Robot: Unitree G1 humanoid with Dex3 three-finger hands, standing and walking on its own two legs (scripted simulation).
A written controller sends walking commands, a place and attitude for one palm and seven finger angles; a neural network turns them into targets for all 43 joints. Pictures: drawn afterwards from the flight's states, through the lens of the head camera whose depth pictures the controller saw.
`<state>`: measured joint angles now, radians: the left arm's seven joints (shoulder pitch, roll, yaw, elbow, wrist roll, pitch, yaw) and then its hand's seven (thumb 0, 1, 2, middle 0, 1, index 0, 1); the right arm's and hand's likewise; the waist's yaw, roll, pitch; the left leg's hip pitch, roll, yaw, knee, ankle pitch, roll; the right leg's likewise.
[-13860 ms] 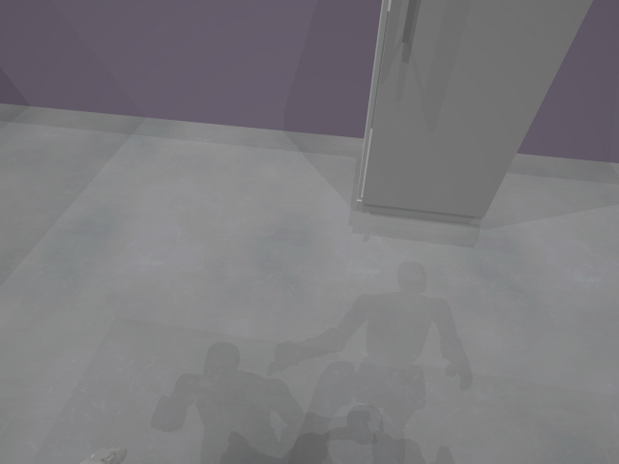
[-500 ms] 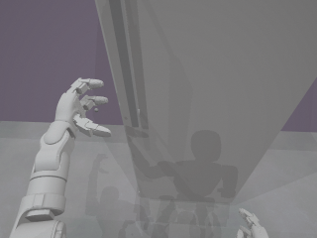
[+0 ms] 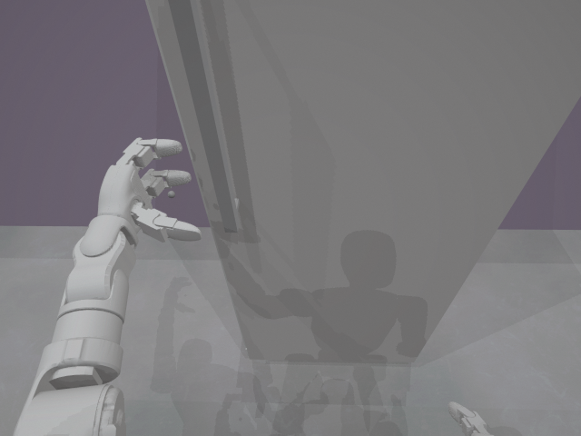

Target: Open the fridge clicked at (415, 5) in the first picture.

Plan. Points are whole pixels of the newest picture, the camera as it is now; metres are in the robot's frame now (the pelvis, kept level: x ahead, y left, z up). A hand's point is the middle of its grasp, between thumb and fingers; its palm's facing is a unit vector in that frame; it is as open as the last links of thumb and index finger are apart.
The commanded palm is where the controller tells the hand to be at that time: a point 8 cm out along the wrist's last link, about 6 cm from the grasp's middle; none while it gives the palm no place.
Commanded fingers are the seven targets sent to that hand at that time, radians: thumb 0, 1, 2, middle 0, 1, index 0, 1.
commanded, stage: move the hooked fingers beside the handle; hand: left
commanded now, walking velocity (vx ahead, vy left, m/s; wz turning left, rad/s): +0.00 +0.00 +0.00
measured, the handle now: (210, 103) +0.45 +0.12 +0.25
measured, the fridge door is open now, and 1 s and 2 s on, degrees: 0 0 0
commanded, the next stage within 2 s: feel for the door with the fingertips in 0.50 s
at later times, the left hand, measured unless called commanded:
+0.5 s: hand (175, 193) +0.39 +0.17 +0.16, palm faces +0.00 -1.00 +0.00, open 14.0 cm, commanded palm +0.36 +0.23 +0.15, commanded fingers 0.00 -0.50 0.30 -0.30 -1.20 -0.30 -1.20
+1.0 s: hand (196, 197) +0.38 +0.14 +0.15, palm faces -0.01 -1.00 +0.01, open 14.0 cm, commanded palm +0.36 +0.20 +0.15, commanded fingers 0.00 -0.50 0.30 -0.30 -1.20 -0.30 -1.20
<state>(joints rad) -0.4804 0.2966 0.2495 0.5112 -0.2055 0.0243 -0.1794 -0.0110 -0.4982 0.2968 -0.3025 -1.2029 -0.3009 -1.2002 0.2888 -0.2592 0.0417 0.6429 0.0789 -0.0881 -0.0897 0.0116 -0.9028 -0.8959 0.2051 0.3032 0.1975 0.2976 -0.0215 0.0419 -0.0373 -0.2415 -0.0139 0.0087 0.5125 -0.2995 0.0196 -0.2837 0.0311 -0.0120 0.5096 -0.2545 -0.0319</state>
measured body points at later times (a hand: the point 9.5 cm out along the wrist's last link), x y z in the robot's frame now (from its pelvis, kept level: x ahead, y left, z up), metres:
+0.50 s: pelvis +0.00 +0.00 +0.00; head +0.00 -0.01 +0.45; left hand +0.38 +0.23 +0.16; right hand +0.15 -0.23 -0.10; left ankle -0.02 +0.11 -0.74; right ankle +0.01 -0.10 -0.74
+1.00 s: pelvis +0.00 +0.01 +0.00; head -0.01 -0.01 +0.45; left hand +0.38 +0.20 +0.16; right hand +0.15 -0.23 -0.10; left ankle -0.02 +0.11 -0.74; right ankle +0.01 -0.10 -0.74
